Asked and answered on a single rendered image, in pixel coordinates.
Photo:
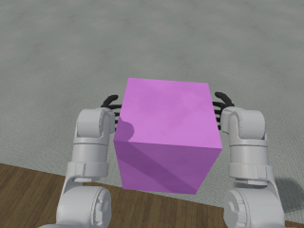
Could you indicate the left robot forearm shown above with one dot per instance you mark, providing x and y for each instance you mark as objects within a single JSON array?
[{"x": 89, "y": 155}]

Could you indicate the right robot forearm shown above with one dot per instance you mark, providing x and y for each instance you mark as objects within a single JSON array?
[{"x": 249, "y": 158}]

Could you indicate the carton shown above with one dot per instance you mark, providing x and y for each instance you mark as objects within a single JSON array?
[{"x": 167, "y": 137}]

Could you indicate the robot right hand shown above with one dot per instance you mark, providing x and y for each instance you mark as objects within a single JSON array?
[{"x": 227, "y": 101}]

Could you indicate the robot left hand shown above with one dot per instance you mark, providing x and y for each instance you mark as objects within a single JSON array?
[{"x": 107, "y": 104}]

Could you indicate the left robot upper arm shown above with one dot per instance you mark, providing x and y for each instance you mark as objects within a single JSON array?
[{"x": 83, "y": 206}]

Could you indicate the right robot upper arm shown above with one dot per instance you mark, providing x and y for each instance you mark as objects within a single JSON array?
[{"x": 252, "y": 208}]

